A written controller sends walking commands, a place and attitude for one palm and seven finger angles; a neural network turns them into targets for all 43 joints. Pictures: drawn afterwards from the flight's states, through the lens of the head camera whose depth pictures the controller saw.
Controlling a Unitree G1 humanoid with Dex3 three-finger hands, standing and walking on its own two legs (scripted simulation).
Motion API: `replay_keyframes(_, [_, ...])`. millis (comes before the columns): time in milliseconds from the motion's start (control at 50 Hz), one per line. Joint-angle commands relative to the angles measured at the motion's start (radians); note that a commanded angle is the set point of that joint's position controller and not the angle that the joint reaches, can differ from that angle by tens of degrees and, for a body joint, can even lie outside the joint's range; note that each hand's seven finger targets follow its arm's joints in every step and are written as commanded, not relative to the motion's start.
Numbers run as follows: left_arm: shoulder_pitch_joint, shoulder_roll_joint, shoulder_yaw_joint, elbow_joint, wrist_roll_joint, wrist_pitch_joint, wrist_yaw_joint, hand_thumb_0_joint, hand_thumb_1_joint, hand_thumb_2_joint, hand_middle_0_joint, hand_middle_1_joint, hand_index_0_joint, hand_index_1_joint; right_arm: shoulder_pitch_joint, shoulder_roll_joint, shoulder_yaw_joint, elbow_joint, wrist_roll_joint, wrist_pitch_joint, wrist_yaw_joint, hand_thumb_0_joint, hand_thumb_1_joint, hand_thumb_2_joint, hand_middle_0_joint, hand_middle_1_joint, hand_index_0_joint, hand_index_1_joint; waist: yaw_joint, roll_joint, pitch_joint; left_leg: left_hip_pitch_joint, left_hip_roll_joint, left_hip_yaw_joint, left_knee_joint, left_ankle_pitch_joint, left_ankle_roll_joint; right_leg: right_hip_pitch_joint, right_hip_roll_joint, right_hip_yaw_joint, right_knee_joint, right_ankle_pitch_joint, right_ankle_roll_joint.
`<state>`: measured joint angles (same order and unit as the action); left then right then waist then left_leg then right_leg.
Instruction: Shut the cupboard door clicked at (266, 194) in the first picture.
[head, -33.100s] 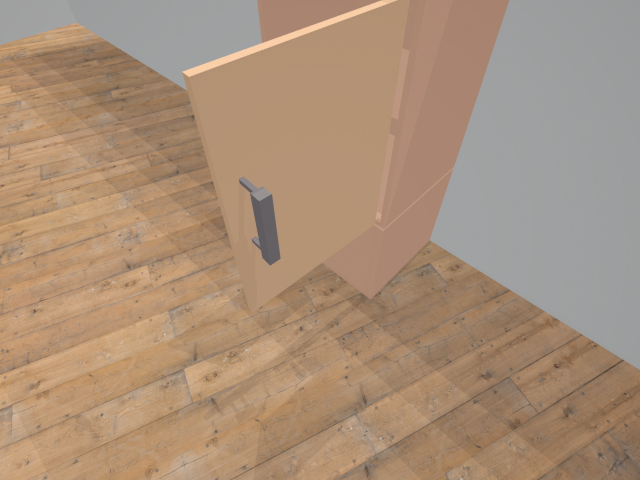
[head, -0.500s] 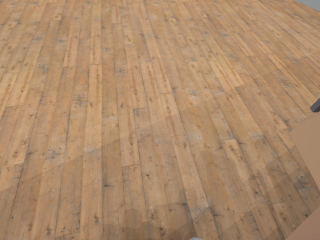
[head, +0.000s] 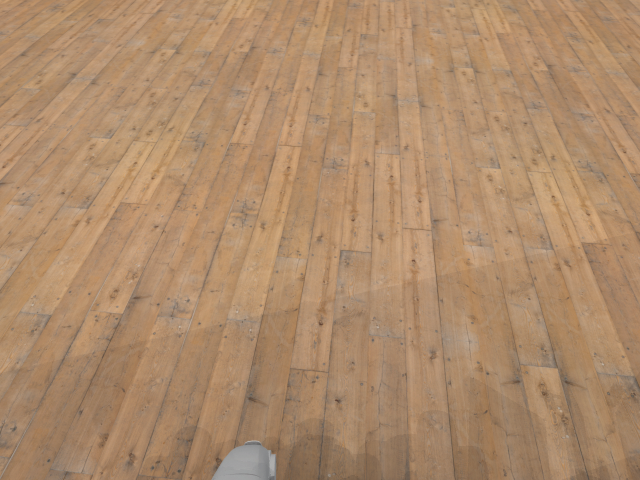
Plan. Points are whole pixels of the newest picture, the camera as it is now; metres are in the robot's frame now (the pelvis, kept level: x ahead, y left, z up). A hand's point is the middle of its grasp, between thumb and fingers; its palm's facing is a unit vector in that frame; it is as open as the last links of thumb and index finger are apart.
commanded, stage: walk to a spot facing it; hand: left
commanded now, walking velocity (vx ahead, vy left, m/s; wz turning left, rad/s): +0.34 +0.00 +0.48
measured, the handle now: out of the picture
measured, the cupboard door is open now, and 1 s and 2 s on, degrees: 61 61 61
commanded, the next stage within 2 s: turn to face it in 0.42 s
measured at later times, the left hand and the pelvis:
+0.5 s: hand (164, 402) +0.25 +0.26 -0.16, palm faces +0.16 -0.96 -0.22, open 7.4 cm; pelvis +0.19 +0.05 +0.00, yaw +8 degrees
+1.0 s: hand (200, 330) +0.38 +0.24 -0.18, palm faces +0.03 -0.98 -0.20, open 7.3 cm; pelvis +0.33 +0.05 -0.01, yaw -4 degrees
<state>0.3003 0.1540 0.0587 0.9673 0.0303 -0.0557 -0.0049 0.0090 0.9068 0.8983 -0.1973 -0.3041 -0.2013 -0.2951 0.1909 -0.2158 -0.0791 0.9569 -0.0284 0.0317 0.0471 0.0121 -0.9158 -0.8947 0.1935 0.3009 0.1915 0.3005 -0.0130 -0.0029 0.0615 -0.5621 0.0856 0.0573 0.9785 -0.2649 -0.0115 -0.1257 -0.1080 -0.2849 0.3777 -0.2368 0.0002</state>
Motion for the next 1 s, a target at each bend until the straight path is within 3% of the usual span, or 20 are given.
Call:
replay_keyframes(0, [0.095,0.172,0.037,-0.019,0.002,-0.031,0.014,0.000,0.900,0.900,-0.200,-0.300,-0.200,-0.300,-0.134,0.001,0.020,-0.119,0.000,-0.035,0.018,0.000,-0.900,-0.900,0.200,0.300,0.200,0.300,0.049,-0.111,0.015,-0.064,0.013,0.021,-0.198,0.028,0.010,0.112,-0.263,0.108,-0.170,0.174,-0.087])
replay_keyframes(80, [0.099,0.197,0.044,-0.006,0.004,-0.023,0.013,0.000,0.900,0.900,-0.200,-0.300,-0.200,-0.300,-0.146,-0.023,0.018,-0.141,-0.001,-0.051,0.017,0.000,-0.900,-0.900,0.200,0.300,0.200,0.300,0.043,-0.107,0.002,0.081,-0.009,0.049,-0.329,-0.033,0.046,0.114,-0.307,0.104,-0.084,0.216,-0.088])
replay_keyframes(120, [0.067,0.219,0.048,-0.010,-0.008,-0.016,0.009,0.000,0.900,0.900,-0.200,-0.300,-0.200,-0.300,0.017,-0.075,0.005,-0.098,-0.009,-0.061,0.006,0.000,-0.900,-0.900,0.200,0.300,0.200,0.300,-0.049,-0.043,-0.080,0.400,-0.082,0.104,-0.442,0.023,0.063,-0.003,-0.242,-0.006,0.161,0.296,-0.047])
replay_keyframes(140, [0.079,0.185,0.044,-0.025,-0.010,-0.010,-0.001,0.000,0.900,0.900,-0.200,-0.300,-0.200,-0.300,0.157,-0.167,-0.018,-0.062,-0.014,-0.064,-0.008,0.000,-0.900,-0.900,0.200,0.300,0.200,0.300,-0.111,0.117,-0.176,0.652,0.024,-0.071,-0.498,-0.053,0.113,-0.186,-0.171,-0.026,0.421,0.144,-0.002])
replay_keyframes(160, [0.058,0.137,0.029,-0.075,-0.015,-0.005,-0.015,0.000,0.900,0.900,-0.200,-0.300,-0.200,-0.300,0.273,-0.286,-0.049,-0.039,-0.017,-0.065,-0.026,0.000,-0.900,-0.900,0.200,0.300,0.200,0.300,-0.151,0.363,-0.216,0.833,0.288,-0.508,-0.628,-0.070,0.218,-0.511,-0.018,0.004,0.727,-0.333,0.049])
replay_keyframes(180, [-0.076,0.154,0.014,-0.134,-0.005,-0.004,-0.009,0.000,0.900,0.900,-0.200,-0.300,-0.200,-0.300,0.329,-0.301,-0.045,-0.016,-0.003,-0.058,-0.044,0.000,-0.900,-0.900,0.200,0.300,0.200,0.300,-0.177,0.202,-0.172,0.789,0.349,-0.588,-0.678,-0.010,0.262,-0.612,-0.010,0.165,0.836,-0.357,0.030])
replay_keyframes(200, [-0.085,0.126,0.019,-0.129,-0.004,-0.004,-0.001,0.000,0.900,0.900,-0.200,-0.300,-0.200,-0.300,0.260,-0.280,-0.033,-0.031,-0.005,-0.063,-0.052,0.000,-0.900,-0.900,0.200,0.300,0.200,0.300,-0.129,0.146,-0.160,0.688,0.339,-0.525,-0.686,-0.069,0.249,-0.615,-0.028,0.211,0.893,-0.310,0.021])
replay_keyframes(220, [-0.068,0.122,0.020,-0.104,-0.003,0.005,-0.001,0.000,0.900,0.900,-0.200,-0.300,-0.200,-0.300,0.171,-0.233,-0.018,-0.060,-0.001,-0.065,-0.056,0.000,-0.900,-0.900,0.200,0.300,0.200,0.300,-0.094,0.183,-0.117,0.572,0.298,-0.457,-0.713,-0.144,0.225,-0.594,-0.057,0.247,0.877,-0.235,0.021])
replay_keyframes(280, [0.021,0.105,0.021,-0.040,0.007,0.026,-0.016,0.000,0.900,0.900,-0.200,-0.300,-0.200,-0.300,0.060,-0.132,0.013,-0.064,-0.001,-0.079,-0.064,0.000,-0.900,-0.900,0.200,0.300,0.200,0.300,-0.008,0.159,-0.076,0.379,0.193,-0.284,-0.758,-0.136,0.172,-0.448,-0.053,0.253,0.750,-0.104,0.022])
replay_keyframes(460, [-0.129,0.094,0.014,-0.084,-0.001,0.040,-0.023,0.000,0.900,0.900,-0.200,-0.300,-0.200,-0.300,0.119,-0.104,0.009,0.017,0.000,-0.084,-0.062,0.000,-0.900,-0.900,0.200,0.300,0.200,0.300,0.003,0.062,0.030,0.333,0.164,-0.175,-0.802,-0.015,0.202,-0.321,0.000,0.226,0.341,0.052,0.026])
replay_keyframes(540, [-0.042,0.107,0.014,-0.045,-0.002,0.032,-0.017,0.000,0.900,0.900,-0.200,-0.300,-0.200,-0.300,0.114,-0.101,0.013,0.048,0.001,-0.076,-0.065,0.000,-0.900,-0.900,0.200,0.300,0.200,0.300,0.050,0.076,-0.020,0.342,0.116,-0.082,-0.626,0.131,0.138,-0.088,0.068,0.189,0.158,0.117,0.006])
replay_keyframes(560, [0.025,0.141,0.020,-0.023,-0.002,0.023,-0.011,0.000,0.900,0.900,-0.200,-0.300,-0.200,-0.300,0.129,-0.081,0.019,0.057,0.008,-0.077,-0.063,0.000,-0.900,-0.900,0.200,0.300,0.200,0.300,0.077,0.015,-0.045,0.312,0.068,-0.032,-0.507,0.134,0.098,0.030,0.046,0.244,0.092,0.154,-0.010])
replay_keyframes(580, [0.109,0.204,0.032,0.003,0.002,0.011,-0.002,0.000,0.900,0.900,-0.200,-0.300,-0.200,-0.300,0.148,-0.050,0.022,0.051,0.015,-0.078,-0.056,0.000,-0.900,-0.900,0.200,0.300,0.200,0.300,0.103,-0.136,-0.091,0.189,-0.022,0.040,-0.307,0.029,0.052,0.167,-0.088,0.453,0.043,0.271,-0.076])
replay_keyframes(600, [0.169,0.269,0.044,0.022,-0.003,0.007,0.005,0.000,0.900,0.900,-0.200,-0.300,-0.200,-0.300,0.180,-0.018,0.027,0.033,0.015,-0.077,-0.057,0.000,-0.900,-0.900,0.200,0.300,0.200,0.300,0.099,-0.279,-0.117,0.053,-0.113,0.100,-0.050,-0.330,0.012,0.259,-0.284,0.681,-0.058,0.443,-0.201])
replay_keyframes(620, [0.154,0.249,0.044,0.026,-0.015,0.000,0.013,0.000,0.900,0.900,-0.200,-0.300,-0.200,-0.300,0.169,-0.052,0.025,0.039,0.011,-0.070,-0.067,0.000,-0.900,-0.900,0.200,0.300,0.200,0.300,0.089,-0.306,-0.168,0.027,-0.072,-0.017,0.083,-0.365,0.006,0.247,-0.284,0.739,-0.064,0.589,-0.245])
replay_keyframes(640, [0.088,0.222,0.038,0.009,-0.016,0.008,0.021,0.000,0.900,0.900,-0.200,-0.300,-0.200,-0.300,0.128,-0.061,0.021,0.034,0.017,-0.067,-0.072,0.000,-0.900,-0.900,0.200,0.300,0.200,0.300,0.074,-0.240,-0.130,-0.005,-0.049,-0.046,0.147,-0.315,-0.005,0.204,-0.271,0.689,-0.059,0.633,-0.263])
replay_keyframes(680, [-0.002,0.184,0.037,-0.019,-0.017,0.018,0.029,0.000,0.900,0.900,-0.200,-0.300,-0.200,-0.300,0.081,-0.034,0.027,0.034,0.019,-0.054,-0.070,0.000,-0.900,-0.900,0.200,0.300,0.200,0.300,0.038,-0.084,-0.117,0.019,-0.011,-0.051,0.132,-0.208,-0.025,0.120,-0.197,0.531,-0.030,0.713,-0.235])
replay_keyframes(720, [-0.028,0.167,0.035,-0.030,-0.014,0.018,0.029,0.000,0.900,0.900,-0.200,-0.300,-0.200,-0.300,0.082,-0.013,0.031,0.027,0.013,-0.033,-0.069,0.000,-0.900,-0.900,0.200,0.300,0.200,0.300,0.015,-0.078,-0.132,0.062,-0.016,-0.037,0.085,-0.155,-0.043,0.046,-0.152,0.466,-0.036,0.729,-0.205])
replay_keyframes(880, [-0.056,0.206,0.060,-0.060,-0.004,0.045,0.026,0.000,0.900,0.900,-0.200,-0.300,-0.200,-0.300,-0.009,-0.036,0.020,-0.066,0.016,-0.017,-0.070,0.000,-0.900,-0.900,0.200,0.300,0.200,0.300,0.014,-0.120,-0.148,0.082,-0.038,-0.046,-0.150,-0.108,-0.062,0.028,-0.115,0.548,-0.012,0.523,-0.194])
replay_keyframes(980, [-0.106,0.200,0.064,-0.099,-0.013,0.071,0.016,0.000,0.900,0.900,-0.200,-0.300,-0.200,-0.300,0.034,-0.081,0.014,-0.080,0.019,-0.035,-0.080,0.000,-0.900,-0.900,0.200,0.300,0.200,0.300,-0.021,-0.083,-0.113,0.430,-0.037,-0.056,-0.525,0.077,-0.045,-0.231,-0.022,0.564,0.089,0.270,-0.093])
